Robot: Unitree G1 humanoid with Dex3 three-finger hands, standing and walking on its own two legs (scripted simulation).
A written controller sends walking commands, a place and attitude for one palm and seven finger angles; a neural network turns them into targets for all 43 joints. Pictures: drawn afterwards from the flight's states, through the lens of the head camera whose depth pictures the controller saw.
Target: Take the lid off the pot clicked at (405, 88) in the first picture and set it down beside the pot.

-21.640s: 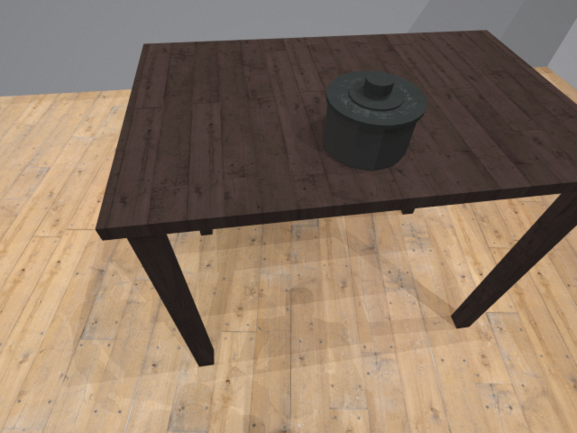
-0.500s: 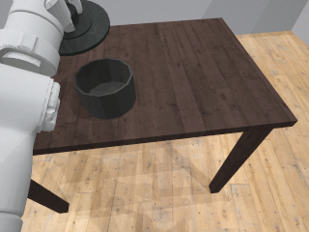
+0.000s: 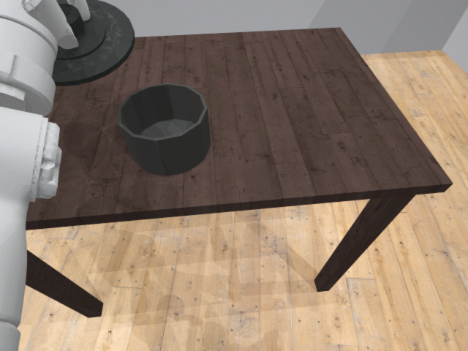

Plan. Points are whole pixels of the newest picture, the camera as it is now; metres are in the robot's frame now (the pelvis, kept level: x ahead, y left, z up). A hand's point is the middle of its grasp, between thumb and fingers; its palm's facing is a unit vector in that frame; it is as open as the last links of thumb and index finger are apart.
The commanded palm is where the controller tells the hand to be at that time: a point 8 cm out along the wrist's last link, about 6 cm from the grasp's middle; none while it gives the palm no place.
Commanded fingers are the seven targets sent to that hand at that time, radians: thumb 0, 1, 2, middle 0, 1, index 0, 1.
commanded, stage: move the lid sideways beside the pot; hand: left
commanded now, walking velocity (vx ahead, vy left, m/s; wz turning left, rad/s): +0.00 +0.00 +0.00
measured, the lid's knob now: (63, 21) +0.52 +0.21 +0.29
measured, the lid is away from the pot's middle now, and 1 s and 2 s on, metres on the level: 0.11 0.22 0.23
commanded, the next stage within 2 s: lower the lid onto the table in 1.20 s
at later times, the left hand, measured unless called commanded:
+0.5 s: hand (4, 27) +0.49 +0.27 +0.30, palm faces -0.19 -0.15 -0.97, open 8.0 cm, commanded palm +0.50 +0.27 +0.38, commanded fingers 0.00 0.64 0.93 -0.84 -1.12 -0.79 -1.10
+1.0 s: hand out of the picture +0.48 +0.31 +0.30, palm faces -0.18 -0.17 -0.97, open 8.0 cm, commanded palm +0.49 +0.31 +0.38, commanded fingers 0.00 0.64 0.93 -0.84 -1.12 -0.79 -1.10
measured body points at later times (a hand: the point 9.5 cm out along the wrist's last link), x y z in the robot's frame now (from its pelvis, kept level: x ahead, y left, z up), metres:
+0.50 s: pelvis +0.00 +0.01 +0.00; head +0.06 +0.00 +0.45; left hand +0.50 +0.27 +0.35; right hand +0.05 -0.27 -0.13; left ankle +0.02 +0.10 -0.74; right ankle -0.05 -0.13 -0.74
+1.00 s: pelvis +0.01 +0.01 +0.00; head +0.07 +0.00 +0.45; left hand +0.49 +0.31 +0.36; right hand +0.05 -0.27 -0.13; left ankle +0.02 +0.10 -0.74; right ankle -0.05 -0.13 -0.74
